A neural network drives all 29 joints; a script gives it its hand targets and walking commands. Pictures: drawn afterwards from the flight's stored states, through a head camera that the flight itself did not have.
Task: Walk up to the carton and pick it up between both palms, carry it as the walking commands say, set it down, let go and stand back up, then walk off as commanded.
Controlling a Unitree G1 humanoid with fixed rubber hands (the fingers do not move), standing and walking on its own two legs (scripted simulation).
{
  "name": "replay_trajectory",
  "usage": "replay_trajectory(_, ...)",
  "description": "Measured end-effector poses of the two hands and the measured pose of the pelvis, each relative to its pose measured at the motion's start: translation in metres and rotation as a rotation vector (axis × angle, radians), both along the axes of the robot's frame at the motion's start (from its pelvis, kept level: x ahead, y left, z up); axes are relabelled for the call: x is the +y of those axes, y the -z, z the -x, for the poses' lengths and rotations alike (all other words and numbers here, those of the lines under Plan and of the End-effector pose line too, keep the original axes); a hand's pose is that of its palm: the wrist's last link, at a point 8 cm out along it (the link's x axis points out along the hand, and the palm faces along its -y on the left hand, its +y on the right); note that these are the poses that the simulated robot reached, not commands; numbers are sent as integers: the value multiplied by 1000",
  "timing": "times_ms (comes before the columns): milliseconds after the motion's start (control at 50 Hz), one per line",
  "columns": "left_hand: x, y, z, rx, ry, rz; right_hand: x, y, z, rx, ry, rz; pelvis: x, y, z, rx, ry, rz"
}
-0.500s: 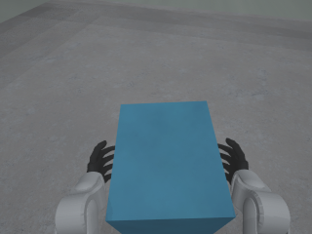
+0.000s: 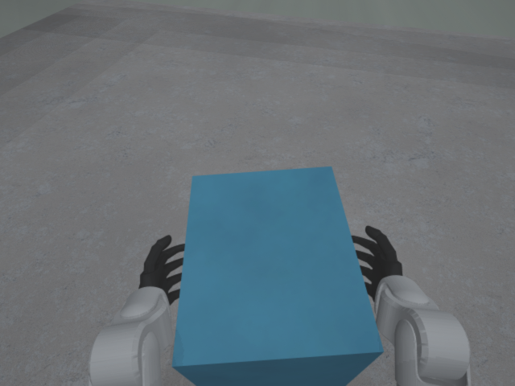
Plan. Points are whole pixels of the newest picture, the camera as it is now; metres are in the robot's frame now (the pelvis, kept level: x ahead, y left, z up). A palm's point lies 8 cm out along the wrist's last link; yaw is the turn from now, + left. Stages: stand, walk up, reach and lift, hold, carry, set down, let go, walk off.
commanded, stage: carry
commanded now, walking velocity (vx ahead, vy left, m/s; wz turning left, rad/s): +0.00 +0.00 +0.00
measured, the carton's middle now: (269, 283) +0.28 +0.01 +0.02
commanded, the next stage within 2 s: hold in 1.82 s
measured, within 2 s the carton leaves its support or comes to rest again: neither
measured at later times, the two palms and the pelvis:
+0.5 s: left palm (162, 289) +0.25 +0.17 +0.04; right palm (370, 293) +0.25 -0.14 +0.04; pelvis -0.01 +0.02 +0.01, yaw +0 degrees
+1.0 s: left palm (173, 290) +0.26 +0.15 +0.04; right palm (378, 290) +0.26 -0.15 +0.04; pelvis -0.01 +0.00 +0.00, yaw +0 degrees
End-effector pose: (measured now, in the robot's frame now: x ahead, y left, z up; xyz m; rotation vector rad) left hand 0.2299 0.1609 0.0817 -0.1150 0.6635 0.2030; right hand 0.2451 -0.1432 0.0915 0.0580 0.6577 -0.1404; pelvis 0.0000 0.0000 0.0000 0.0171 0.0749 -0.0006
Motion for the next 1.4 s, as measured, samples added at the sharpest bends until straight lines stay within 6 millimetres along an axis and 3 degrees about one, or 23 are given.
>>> replay_trajectory(120,10,29,-10,88,11,-19,10,30,-11,84,-26,29,7,-3,3,-20,1,14)
replay_trajectory(300,9,42,-22,62,55,-30,9,45,-9,58,3,40,16,-6,14,-22,8,20)
replay_trajectory(440,6,36,-23,18,74,-52,6,43,-6,14,17,27,17,-7,15,-18,9,18)
replay_trajectory(840,-1,44,-29,18,51,-52,-1,49,-20,14,-19,47,3,-5,7,-22,1,18)
replay_trajectory(1400,-14,43,-9,13,55,-57,-14,47,-1,8,-20,46,-10,-4,24,-47,-5,13)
